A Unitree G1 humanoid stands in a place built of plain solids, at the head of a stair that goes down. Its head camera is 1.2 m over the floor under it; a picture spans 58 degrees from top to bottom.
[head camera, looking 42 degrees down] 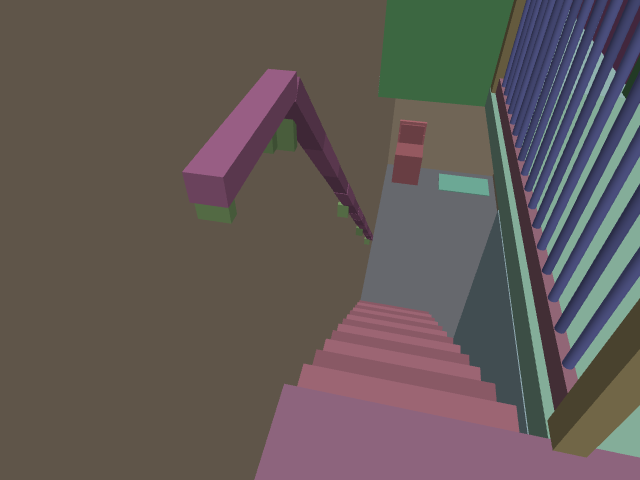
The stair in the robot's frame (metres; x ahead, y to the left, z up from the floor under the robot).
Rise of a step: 0.20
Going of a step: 0.21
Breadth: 0.75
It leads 13 degrees to the right of straight ahead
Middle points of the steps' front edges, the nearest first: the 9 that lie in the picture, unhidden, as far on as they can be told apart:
0.60 -0.26 0.00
0.80 -0.30 -0.20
1.00 -0.35 -0.41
1.20 -0.39 -0.61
1.40 -0.44 -0.82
1.60 -0.48 -1.02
1.80 -0.53 -1.23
2.00 -0.57 -1.43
2.20 -0.62 -1.64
